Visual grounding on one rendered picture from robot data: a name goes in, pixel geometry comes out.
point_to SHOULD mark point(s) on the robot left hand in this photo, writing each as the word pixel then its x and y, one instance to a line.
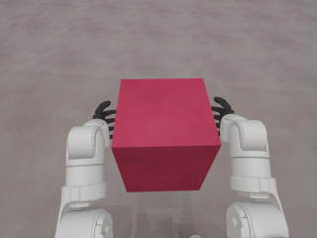
pixel 101 114

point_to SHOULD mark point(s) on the carton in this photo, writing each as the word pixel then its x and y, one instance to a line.
pixel 165 137

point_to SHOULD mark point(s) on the left robot forearm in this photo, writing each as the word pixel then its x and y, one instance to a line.
pixel 84 175

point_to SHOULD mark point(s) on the robot right hand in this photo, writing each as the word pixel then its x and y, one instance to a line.
pixel 223 111

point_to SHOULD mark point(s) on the right robot forearm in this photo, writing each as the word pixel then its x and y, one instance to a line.
pixel 249 153

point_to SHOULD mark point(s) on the left robot upper arm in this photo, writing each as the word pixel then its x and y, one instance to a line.
pixel 86 223

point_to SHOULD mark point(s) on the right robot upper arm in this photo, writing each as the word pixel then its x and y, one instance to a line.
pixel 255 219

